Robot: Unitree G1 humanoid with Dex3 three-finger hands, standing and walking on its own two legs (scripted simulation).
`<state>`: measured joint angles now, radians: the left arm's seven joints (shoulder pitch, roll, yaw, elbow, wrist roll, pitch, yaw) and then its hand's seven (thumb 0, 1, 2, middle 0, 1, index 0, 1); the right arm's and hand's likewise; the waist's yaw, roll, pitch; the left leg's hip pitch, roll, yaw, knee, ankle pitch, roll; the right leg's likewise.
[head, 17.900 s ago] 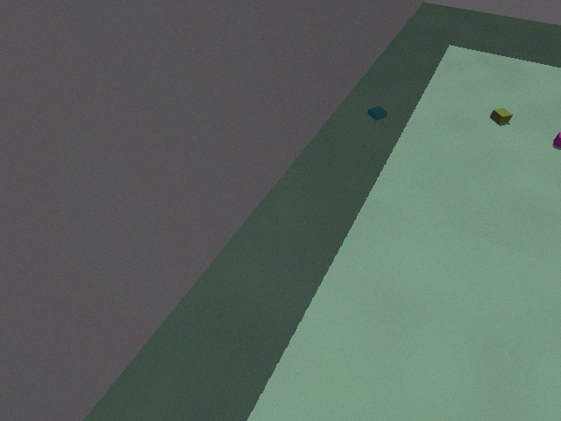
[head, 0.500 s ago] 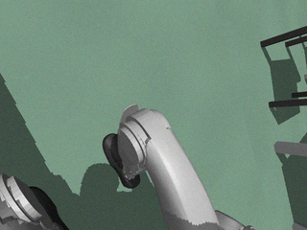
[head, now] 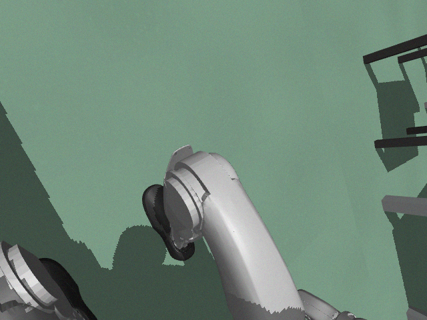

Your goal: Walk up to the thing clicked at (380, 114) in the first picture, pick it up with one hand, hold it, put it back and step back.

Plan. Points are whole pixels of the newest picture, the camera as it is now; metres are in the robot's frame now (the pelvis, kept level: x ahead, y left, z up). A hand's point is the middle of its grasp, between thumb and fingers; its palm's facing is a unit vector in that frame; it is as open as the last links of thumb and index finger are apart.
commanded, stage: close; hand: left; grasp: from above
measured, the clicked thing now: out of the picture +0.45 +0.34 -0.31
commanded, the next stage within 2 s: settle in 0.60 s
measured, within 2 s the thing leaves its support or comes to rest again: leaves its support in 1.00 s
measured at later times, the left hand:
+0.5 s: hand out of the picture +0.45 +0.33 -0.28, palm faces -0.15 -0.41 -0.90, open 11.4 cm
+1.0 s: hand out of the picture +0.45 +0.33 -0.28, palm faces -0.11 -0.45 -0.89, open 11.4 cm
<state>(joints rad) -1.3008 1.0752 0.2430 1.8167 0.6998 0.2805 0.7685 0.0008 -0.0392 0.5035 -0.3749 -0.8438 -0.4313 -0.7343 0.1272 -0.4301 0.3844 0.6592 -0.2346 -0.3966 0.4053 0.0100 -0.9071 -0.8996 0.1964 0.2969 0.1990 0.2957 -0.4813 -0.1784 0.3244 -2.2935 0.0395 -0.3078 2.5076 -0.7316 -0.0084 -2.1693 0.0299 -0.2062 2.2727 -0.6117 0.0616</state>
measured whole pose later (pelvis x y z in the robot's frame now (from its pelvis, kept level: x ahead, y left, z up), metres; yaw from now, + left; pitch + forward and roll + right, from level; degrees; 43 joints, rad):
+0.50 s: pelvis +0.00 +0.00 +0.00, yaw +0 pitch +27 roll -17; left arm -1.31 1.08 0.24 1.82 0.69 0.29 0.77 0.00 -0.05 0.36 -0.53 -0.64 -0.56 -0.55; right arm 0.13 -0.43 0.38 0.66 -0.24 -0.40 0.40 0.01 -0.91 -0.90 0.20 0.30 0.20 0.30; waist -0.48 -0.18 0.32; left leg -2.29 0.04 -0.31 2.51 -0.74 -0.01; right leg -2.16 0.03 -0.21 2.27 -0.62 0.06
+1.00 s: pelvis +0.00 +0.00 +0.01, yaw +0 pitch +28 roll -17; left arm -1.31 1.06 0.27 1.78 0.66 0.31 0.76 0.00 -0.11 0.35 -0.62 -0.59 -0.65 -0.50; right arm 0.14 -0.43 0.37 0.66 -0.23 -0.39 0.40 0.01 -0.92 -0.90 0.20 0.30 0.20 0.30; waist -0.47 -0.17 0.31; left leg -2.28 0.04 -0.30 2.49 -0.74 -0.01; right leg -2.16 0.03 -0.21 2.26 -0.62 0.06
